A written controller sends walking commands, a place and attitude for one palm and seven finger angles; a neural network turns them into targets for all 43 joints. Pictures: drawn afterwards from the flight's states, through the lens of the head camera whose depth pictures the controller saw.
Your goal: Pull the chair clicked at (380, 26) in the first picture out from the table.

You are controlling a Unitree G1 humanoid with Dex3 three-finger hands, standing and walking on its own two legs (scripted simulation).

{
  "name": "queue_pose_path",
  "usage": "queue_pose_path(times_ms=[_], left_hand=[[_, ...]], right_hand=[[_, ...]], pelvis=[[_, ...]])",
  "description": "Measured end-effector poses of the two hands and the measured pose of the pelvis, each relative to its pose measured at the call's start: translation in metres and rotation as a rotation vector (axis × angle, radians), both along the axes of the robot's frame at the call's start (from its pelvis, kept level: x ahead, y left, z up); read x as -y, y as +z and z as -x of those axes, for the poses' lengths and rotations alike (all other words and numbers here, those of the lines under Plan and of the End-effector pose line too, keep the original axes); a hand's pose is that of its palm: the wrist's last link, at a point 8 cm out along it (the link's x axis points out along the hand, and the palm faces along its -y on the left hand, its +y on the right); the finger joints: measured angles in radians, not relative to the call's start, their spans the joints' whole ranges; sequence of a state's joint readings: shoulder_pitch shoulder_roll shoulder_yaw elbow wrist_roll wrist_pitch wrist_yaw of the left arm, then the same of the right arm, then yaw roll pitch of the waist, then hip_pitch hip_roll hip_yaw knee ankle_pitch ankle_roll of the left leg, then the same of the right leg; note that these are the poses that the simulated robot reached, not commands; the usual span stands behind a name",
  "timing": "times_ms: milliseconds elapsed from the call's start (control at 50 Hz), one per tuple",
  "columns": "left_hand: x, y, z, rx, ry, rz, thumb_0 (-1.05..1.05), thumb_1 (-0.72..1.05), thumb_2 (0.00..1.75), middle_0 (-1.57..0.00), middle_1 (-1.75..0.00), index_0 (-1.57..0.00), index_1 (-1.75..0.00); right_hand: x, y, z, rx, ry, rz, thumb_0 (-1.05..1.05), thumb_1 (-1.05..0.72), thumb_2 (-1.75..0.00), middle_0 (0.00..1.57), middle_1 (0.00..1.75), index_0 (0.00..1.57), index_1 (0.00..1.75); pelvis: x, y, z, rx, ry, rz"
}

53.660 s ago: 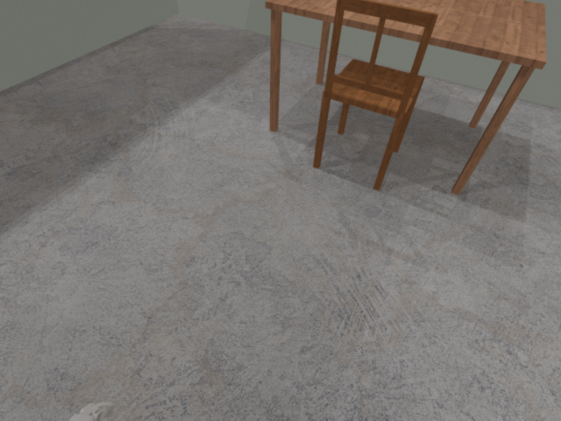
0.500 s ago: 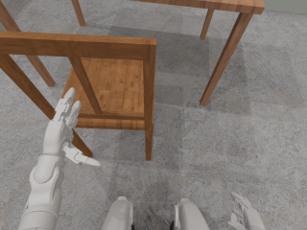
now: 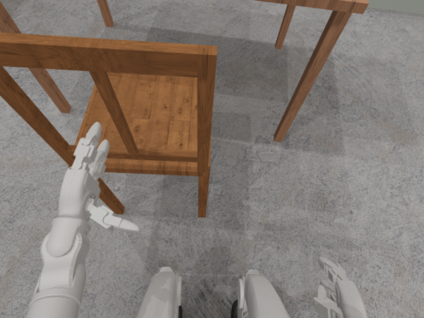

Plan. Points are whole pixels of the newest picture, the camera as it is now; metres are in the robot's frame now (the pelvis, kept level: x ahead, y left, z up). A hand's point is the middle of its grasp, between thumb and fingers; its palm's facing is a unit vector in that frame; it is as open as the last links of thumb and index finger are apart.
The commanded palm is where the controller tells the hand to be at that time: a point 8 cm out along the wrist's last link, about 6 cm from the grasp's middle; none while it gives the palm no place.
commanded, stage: aim the fingers beside a spindle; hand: left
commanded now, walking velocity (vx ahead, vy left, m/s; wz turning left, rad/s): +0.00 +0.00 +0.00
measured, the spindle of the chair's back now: (118, 118) +0.49 +0.20 +0.02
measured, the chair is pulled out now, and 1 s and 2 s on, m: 0.28 0.28 0.28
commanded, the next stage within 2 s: push the fingers through the gap in 0.12 s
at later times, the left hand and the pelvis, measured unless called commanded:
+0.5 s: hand (110, 170) +0.37 +0.19 +0.03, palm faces +0.01 -1.00 -0.07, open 16.9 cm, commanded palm +0.34 +0.23 +0.02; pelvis +0.00 +0.00 -0.01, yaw +0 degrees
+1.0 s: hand (123, 154) +0.40 +0.17 +0.02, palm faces -0.04 -1.00 -0.05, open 16.9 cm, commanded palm +0.39 +0.23 +0.03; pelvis +0.00 +0.00 +0.00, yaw +0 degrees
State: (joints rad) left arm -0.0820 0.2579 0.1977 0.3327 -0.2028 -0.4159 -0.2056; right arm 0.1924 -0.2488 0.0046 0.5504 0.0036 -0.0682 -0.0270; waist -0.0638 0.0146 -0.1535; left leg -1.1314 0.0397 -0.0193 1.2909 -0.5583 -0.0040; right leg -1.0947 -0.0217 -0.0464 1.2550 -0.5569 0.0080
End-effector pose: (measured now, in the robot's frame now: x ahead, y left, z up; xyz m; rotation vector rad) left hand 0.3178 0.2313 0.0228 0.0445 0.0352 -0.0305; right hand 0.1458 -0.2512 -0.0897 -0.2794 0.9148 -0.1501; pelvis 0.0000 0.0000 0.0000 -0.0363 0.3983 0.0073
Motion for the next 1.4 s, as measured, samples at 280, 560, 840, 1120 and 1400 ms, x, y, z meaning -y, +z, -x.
queue_pose_path(times_ms=[280, 560, 840, 1120, 1400], left_hand=[[0.001, -0.012, -0.003, -0.072, -0.031, 0.026, -0.01, -0.50, 0.30, -0.06, -0.08, -0.06, -0.08], [-0.012, 0.002, -0.034, 0.007, 0.003, -0.011, -0.01, -0.50, 0.30, -0.06, -0.08, -0.06, -0.08], [-0.004, 0.006, -0.057, 0.051, 0.023, -0.010, -0.01, -0.50, 0.30, -0.06, -0.08, -0.06, -0.08], [0.001, 0.008, -0.081, 0.044, 0.023, -0.007, -0.01, -0.50, 0.30, -0.06, -0.08, -0.06, -0.08], [0.004, 0.003, -0.115, 0.024, 0.021, -0.007, -0.01, -0.50, 0.30, -0.06, -0.08, -0.06, -0.08]], right_hand=[[0.003, -0.002, 0.005, -0.023, -0.011, -0.002, 0.01, -0.91, -0.89, 0.20, 0.30, 0.20, 0.30], [0.002, -0.012, 0.015, -0.064, -0.017, -0.005, 0.01, -0.91, -0.89, 0.20, 0.30, 0.20, 0.30], [0.005, -0.012, 0.038, -0.116, -0.042, 0.009, 0.01, -0.91, -0.89, 0.20, 0.30, 0.20, 0.30], [0.010, -0.016, 0.060, -0.191, -0.073, 0.011, 0.01, -0.91, -0.89, 0.20, 0.30, 0.20, 0.30], [0.014, -0.022, 0.081, -0.270, -0.106, 0.015, 0.01, -0.91, -0.89, 0.20, 0.30, 0.20, 0.30]], pelvis=[[0.000, 0.001, -0.004, -0.008, 0.004, 0.002], [0.000, -0.005, 0.001, -0.019, 0.004, 0.006], [-0.001, -0.004, 0.003, -0.022, -0.003, 0.003], [0.000, -0.003, 0.004, -0.031, -0.007, 0.001], [0.001, -0.007, 0.004, -0.058, -0.013, 0.002]])
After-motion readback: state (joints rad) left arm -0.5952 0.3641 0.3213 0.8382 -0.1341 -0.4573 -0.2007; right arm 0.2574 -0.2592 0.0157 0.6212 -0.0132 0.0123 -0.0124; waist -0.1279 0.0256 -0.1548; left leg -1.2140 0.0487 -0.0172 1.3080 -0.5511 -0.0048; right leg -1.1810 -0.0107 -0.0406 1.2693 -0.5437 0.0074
